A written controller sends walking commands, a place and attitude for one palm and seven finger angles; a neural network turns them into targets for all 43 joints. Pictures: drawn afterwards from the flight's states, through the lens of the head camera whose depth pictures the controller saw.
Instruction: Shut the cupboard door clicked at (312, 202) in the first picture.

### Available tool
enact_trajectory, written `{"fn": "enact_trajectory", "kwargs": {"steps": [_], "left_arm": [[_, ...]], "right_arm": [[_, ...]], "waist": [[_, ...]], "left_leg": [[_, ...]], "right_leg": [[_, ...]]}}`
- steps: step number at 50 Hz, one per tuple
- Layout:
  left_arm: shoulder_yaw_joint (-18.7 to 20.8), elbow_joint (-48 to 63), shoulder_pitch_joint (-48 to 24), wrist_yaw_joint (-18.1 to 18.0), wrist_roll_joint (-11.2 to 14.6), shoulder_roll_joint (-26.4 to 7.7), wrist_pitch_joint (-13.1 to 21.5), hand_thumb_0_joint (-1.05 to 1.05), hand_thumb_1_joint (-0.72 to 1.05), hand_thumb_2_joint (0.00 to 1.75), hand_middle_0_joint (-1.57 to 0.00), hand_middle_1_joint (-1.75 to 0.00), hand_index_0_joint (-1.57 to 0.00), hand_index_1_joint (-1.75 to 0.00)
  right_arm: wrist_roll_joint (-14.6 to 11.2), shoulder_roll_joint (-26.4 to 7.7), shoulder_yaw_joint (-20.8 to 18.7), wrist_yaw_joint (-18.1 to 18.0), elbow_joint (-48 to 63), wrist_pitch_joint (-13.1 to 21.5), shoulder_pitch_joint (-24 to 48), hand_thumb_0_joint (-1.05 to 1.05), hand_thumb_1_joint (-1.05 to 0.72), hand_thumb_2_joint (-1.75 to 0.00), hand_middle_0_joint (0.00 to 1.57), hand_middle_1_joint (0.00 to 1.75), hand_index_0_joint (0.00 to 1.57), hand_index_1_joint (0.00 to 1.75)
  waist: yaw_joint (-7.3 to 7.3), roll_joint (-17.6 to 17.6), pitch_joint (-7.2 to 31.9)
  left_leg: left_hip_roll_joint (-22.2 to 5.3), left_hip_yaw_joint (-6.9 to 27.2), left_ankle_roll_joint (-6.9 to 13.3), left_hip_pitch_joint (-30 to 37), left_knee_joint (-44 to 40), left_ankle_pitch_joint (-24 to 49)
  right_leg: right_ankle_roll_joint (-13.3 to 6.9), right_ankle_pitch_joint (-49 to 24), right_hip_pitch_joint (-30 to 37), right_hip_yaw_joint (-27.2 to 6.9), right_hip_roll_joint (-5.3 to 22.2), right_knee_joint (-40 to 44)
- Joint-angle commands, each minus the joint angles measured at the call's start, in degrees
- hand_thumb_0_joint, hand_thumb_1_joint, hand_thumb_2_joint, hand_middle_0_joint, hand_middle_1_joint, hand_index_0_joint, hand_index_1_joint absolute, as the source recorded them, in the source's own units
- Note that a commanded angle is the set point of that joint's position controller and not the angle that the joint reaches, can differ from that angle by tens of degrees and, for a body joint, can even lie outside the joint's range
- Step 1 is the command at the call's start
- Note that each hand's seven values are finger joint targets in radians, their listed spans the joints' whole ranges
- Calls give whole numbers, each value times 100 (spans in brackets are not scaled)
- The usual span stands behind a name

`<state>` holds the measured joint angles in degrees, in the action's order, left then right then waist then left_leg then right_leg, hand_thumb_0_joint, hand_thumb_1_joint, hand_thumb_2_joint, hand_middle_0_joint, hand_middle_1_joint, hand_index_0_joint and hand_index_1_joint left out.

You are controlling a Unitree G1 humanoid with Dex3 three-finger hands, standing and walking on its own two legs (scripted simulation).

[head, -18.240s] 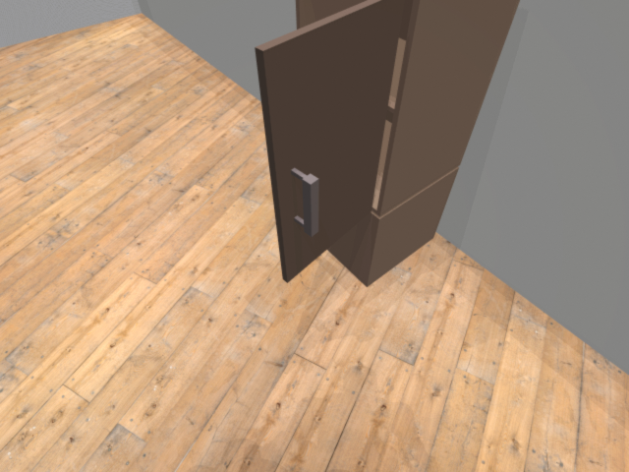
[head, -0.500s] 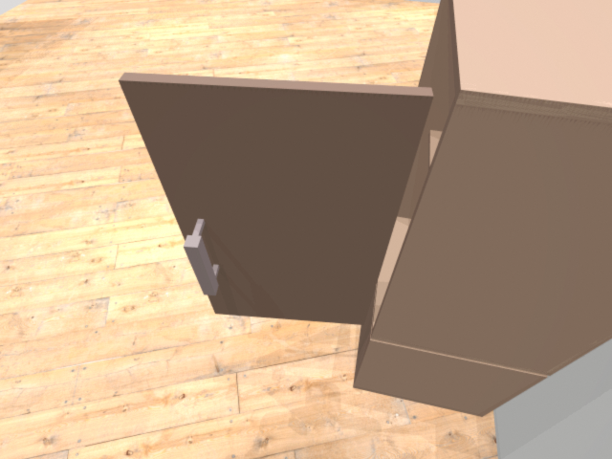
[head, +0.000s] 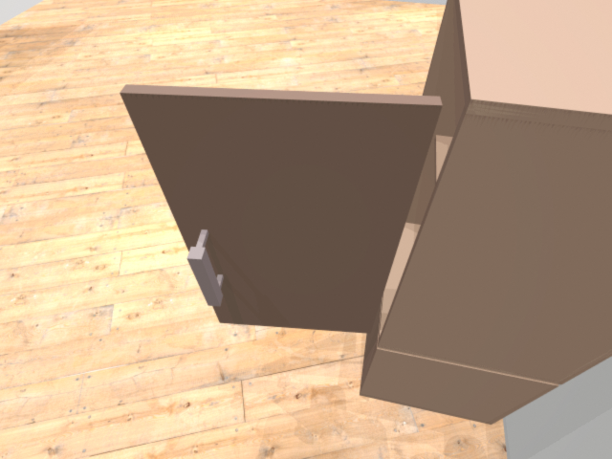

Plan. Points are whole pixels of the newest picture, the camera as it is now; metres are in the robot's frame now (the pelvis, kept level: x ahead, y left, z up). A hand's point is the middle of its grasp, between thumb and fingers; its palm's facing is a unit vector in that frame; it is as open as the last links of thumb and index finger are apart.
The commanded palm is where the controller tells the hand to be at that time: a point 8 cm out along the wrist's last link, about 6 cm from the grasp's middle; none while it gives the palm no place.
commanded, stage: come to a stop and stand still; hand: left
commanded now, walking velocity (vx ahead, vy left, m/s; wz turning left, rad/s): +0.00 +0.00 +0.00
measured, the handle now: (209, 269) +0.42 +0.19 -0.06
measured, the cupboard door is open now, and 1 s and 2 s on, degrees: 98 98 98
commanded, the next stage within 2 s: look again from close up in 0.80 s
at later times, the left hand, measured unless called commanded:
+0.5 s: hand out of the picture +0.02 +0.15 -0.16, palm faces -0.01 -0.97 -0.23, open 7.3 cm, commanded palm none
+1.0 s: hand out of the picture -0.02 +0.12 -0.17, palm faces +0.00 -0.98 -0.18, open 7.4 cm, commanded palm none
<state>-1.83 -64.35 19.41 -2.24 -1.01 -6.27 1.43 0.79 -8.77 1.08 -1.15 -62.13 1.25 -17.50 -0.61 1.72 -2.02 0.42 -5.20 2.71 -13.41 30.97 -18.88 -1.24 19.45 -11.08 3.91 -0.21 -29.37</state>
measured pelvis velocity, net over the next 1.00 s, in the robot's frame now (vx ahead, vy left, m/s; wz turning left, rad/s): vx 0.00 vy -0.04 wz -0.02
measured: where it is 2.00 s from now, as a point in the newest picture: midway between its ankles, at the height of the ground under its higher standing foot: outside the picture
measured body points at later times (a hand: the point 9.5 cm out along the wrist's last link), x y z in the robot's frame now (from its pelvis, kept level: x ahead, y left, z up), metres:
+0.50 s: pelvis +0.01 -0.02 +0.01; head +0.02 -0.04 +0.45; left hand +0.02 +0.20 -0.15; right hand +0.00 -0.24 -0.16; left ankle -0.03 +0.08 -0.73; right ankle -0.04 -0.10 -0.73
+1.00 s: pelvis +0.00 -0.04 +0.01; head +0.02 -0.05 +0.46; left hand -0.02 +0.17 -0.15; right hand -0.01 -0.25 -0.16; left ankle -0.03 +0.08 -0.73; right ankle -0.04 -0.10 -0.73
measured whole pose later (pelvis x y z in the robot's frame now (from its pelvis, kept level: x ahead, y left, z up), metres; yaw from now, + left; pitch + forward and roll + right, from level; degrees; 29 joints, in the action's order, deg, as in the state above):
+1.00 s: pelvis +0.00 -0.04 +0.01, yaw -1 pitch -1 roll +1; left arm -1.6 -64.3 18.7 -2.3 -0.5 -6.6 1.1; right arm 0.4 -7.9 1.5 -2.1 -66.1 0.9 -15.5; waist 0.3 0.2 -2.8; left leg -1.1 -5.7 -0.2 -6.9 23.0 -15.1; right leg -3.8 17.2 -6.3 3.3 -2.2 -24.3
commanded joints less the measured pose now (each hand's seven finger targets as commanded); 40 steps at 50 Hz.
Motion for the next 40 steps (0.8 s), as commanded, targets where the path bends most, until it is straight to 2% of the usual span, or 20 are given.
{"fn": "enact_trajectory", "kwargs": {"steps": [1, 2, 3, 4, 7, 8, 11, 12, 13, 17, 18, 21, 23, 29, 32, 34, 36, 37, 40], "left_arm": [[122, 160, 427, -107, 74, -658, 217, 0, 90, 90, -20, -30, -20, -30], [113, 147, 431, -112, 75, -608, 196, 0, 90, 90, -20, -30, -20, -30], [105, 149, 379, -102, 74, -589, 182, 0, 90, 90, -20, -30, -20, -30], [110, 159, 375, -106, 74, -598, 160, 0, 90, 90, -20, -30, -20, -30], [121, 188, 366, -106, 81, -593, 112, 0, 90, 90, -20, -30, -20, -30], [123, 198, 311, -94, 83, -602, 87, 0, 90, 90, -20, -30, -20, -30], [130, 189, 343, -93, 75, -645, 64, 0, 90, 90, -20, -30, -20, -30], [134, 193, 336, -90, 74, -661, 62, 0, 90, 90, -20, -30, -20, -30], [138, 218, 309, -81, 80, -691, 54, 0, 90, 90, -20, -30, -20, -30], [153, 242, 268, -80, 76, -744, 49, 0, 90, 90, -20, -30, -20, -30], [152, 259, 240, -70, 85, -763, 32, 0, 90, 90, -20, -30, -20, -30], [151, 256, 259, -71, 77, -788, 40, 0, 90, 90, -20, -30, -20, -30], [155, 267, 225, -60, 84, -803, 29, 0, 90, 90, -20, -30, -20, -30], [156, 233, 281, -63, 75, -819, 47, 0, 90, 90, -20, -30, -20, -30], [146, 202, 309, -63, 72, -782, 48, 0, 90, 90, -20, -30, -20, -30], [143, 197, 313, -57, 73, -782, 37, 0, 90, 90, -20, -30, -20, -30], [138, 164, 334, -57, 69, -758, 44, 0, 90, 90, -20, -30, -20, -30], [137, 164, 359, -59, 70, -740, 46, 0, 90, 90, -20, -30, -20, -30], [137, 141, 405, -62, 71, -734, 49, 0, 90, 90, -20, -30, -20, -30]], "right_arm": [[-23, -450, -49, -91, 195, 146, -468, 0, -90, -90, 20, 30, 20, 30], [-27, -458, -51, -99, 179, 133, -481, 0, -90, -90, 20, 30, 20, 30], [-20, -396, -35, -104, 145, 126, -427, 0, -90, -90, 20, 30, 20, 30], [-17, -399, -30, -107, 115, 114, -442, 0, -90, -90, 20, 30, 20, 30], [-19, -404, -20, -114, 26, 102, -370, 0, -90, -90, 20, 30, 20, 30], [-9, -389, -14, -113, -1, 99, -360, 0, -90, -90, 20, 30, 20, 30], [-15, -407, -1, -110, -44, 89, -271, 0, -90, -90, 20, 30, 20, 30], [-13, -413, 1, -108, -62, 87, -279, 0, -90, -90, 20, 30, 20, 30], [-10, -398, 2, -106, -68, 88, -268, 0, -90, -90, 20, 30, 20, 30], [-8, -438, -2, -104, -123, 75, -240, 0, -90, -90, 20, 30, 20, 30], [-4, -421, 2, -101, -130, 73, -209, 0, -90, -90, 20, 30, 20, 30], [-10, -441, -2, -97, -134, 54, -168, 0, -90, -90, 20, 30, 20, 30], [-4, -428, 1, -93, -163, 56, -170, 0, -90, -90, 20, 30, 20, 30], [-17, -434, -11, -95, -196, 44, -117, 0, -90, -90, 20, 30, 20, 30], [-21, -401, -14, -95, -218, 28, -132, 0, -90, -90, 20, 30, 20, 30], [-23, -390, -14, -94, -228, 20, -122, 0, -90, -90, 20, 30, 20, 30], [-23, -379, -15, -94, -239, 16, -137, 0, -90, -90, 20, 30, 20, 30], [-21, -377, -12, -96, -248, 22, -159, 0, -90, -90, 20, 30, 20, 30], [-28, -356, -18, -104, -255, 23, -154, 0, -90, -90, 20, 30, 20, 30]], "waist": [[-57, -379, 554], [-63, -551, 397], [-53, -413, 109], [-50, -424, -25], [-16, -435, -80], [-9, -165, -169], [47, -344, -257], [48, -423, -212], [53, -322, -198], [63, -300, -124], [80, -188, -182], [75, -344, -199], [90, -225, -184], [89, -324, -164], [78, -339, -226], [84, -205, -286], [70, -307, -278], [77, -218, -244], [86, -269, -218]], "left_leg": [[-669, 713, 12, 466, -128, 2751], [-663, 682, -1, 430, -211, 2562], [-623, 654, -8, 369, -302, 2533], [-620, 673, -20, 330, -385, 2448], [-630, 679, -12, 414, -578, 2215], [-624, 673, -3, 425, -688, 2234], [-629, 651, 2, 403, -768, 2009], [-629, 630, -3, 428, -799, 1940], [-614, 618, 0, 451, -836, 1949], [-634, 587, -27, 537, -914, 1887], [-619, 583, -16, 528, -946, 1846], [-628, 569, -42, 551, -958, 1703], [-630, 548, -40, 583, -1017, 1696], [-631, 513, -76, 610, -983, 1615], [-637, 485, -93, 607, -1039, 1426], [-629, 475, -94, 574, -1051, 1351], [-636, 466, -100, 592, -1047, 1337], [-637, 468, -99, 609, -1056, 1385], [-642, 461, -104, 615, -1038, 1362]], "right_leg": [[-328, -3096, 349, -653, 720, 104], [-303, -3141, 301, -640, 729, 129], [-302, -3264, 183, -643, 731, 139], [-291, -3079, 162, -653, 719, 149], [-266, -2640, 178, -681, 687, 277], [-271, -2418, 132, -677, 647, 297], [-242, -2256, 159, -714, 662, 436], [-242, -2326, 216, -719, 685, 466], [-244, -2377, 243, -710, 671, 478], [-240, -2383, 313, -738, 708, 561], [-233, -2282, 285, -717, 681, 594], [-229, -2349, 274, -781, 726, 685], [-219, -2277, 291, -757, 698, 710], [-190, -2452, 323, -815, 732, 804], [-196, -2351, 275, -850, 748, 875], [-185, -2130, 219, -857, 727, 921], [-193, -2153, 212, -863, 728, 941], [-194, -2185, 231, -873, 728, 935], [-176, -2202, 242, -874, 731, 951]]}}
